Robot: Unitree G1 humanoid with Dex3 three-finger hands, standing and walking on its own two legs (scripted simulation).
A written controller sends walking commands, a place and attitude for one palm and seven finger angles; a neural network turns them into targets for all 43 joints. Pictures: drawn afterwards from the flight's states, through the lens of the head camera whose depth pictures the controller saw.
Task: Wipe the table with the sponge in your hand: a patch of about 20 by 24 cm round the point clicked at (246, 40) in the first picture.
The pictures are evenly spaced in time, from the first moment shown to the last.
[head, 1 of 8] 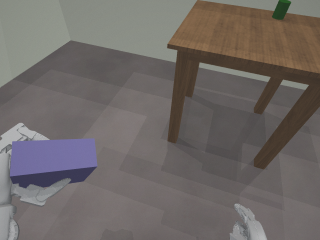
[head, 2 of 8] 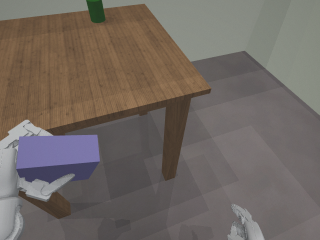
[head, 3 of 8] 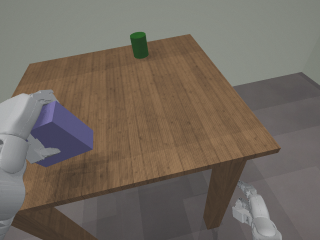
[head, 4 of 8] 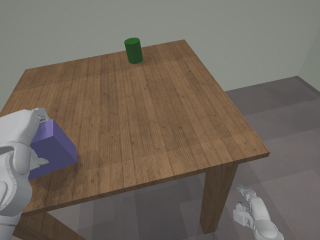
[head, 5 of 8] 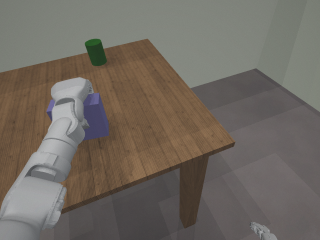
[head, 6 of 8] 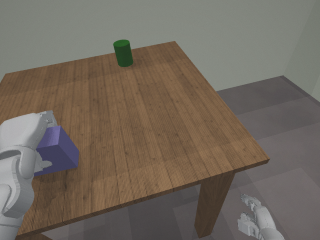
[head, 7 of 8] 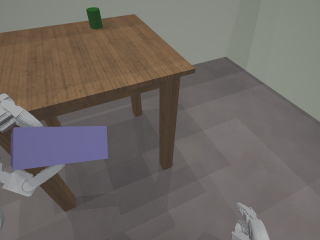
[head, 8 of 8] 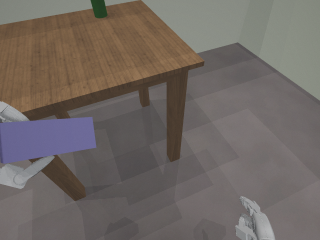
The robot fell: no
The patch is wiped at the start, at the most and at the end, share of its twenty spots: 0.00 1.00 1.00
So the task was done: yes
